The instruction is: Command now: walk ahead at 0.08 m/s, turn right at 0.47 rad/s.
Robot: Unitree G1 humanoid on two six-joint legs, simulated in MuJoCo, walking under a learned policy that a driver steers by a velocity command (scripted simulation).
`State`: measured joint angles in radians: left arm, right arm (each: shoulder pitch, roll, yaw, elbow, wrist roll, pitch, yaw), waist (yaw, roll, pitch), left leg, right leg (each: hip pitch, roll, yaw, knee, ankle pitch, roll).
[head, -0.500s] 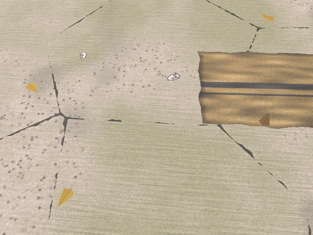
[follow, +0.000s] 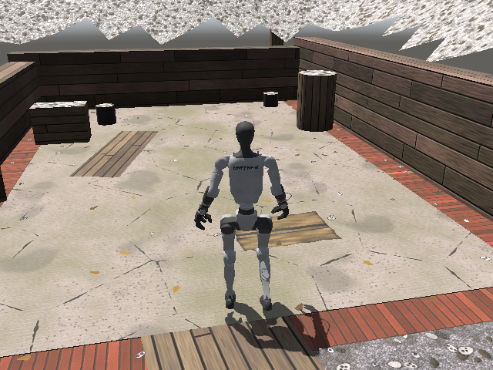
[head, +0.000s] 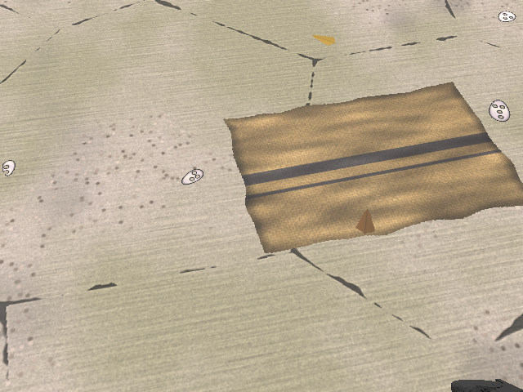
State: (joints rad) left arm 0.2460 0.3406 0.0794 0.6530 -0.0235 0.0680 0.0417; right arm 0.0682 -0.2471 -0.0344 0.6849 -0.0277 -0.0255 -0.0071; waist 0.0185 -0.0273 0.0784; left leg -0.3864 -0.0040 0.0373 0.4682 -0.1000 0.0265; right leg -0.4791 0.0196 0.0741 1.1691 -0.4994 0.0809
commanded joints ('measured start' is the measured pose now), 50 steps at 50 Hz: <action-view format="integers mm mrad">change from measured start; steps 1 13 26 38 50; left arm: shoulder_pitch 77 -81 -106 -88 -53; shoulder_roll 39 98 23 9 10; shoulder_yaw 12 -5 -29 -22 -28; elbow -57 -82 18 130 260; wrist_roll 12 68 40 36 29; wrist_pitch -3 -35 -66 -66 -74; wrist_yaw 4 -28 -34 -19 -9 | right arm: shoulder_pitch -10 4 75 92 116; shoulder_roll -154 -139 -141 -132 -113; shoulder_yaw -45 -25 -19 -11 -7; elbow -41 23 140 239 318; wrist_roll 0 9 13 18 21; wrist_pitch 0 17 23 17 23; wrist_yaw -9 5 7 -23 -33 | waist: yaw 2 -10 -21 -33 -32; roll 175 -168 57 21 23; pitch -172 -90 -91 -78 -59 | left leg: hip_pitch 161 23 165 197 197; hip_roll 238 52 75 64 49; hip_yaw -189 -35 -77 -68 -56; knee -185 207 -56 -68 -76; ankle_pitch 201 -366 -12 -45 -50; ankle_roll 210 -70 -46 -48 -46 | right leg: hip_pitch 22 187 286 280 278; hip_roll -34 -304 -73 -55 -47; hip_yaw -30 287 39 14 -2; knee -110 -916 -744 -767 -784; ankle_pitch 25 246 358 377 367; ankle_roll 6 -322 -136 -119 -113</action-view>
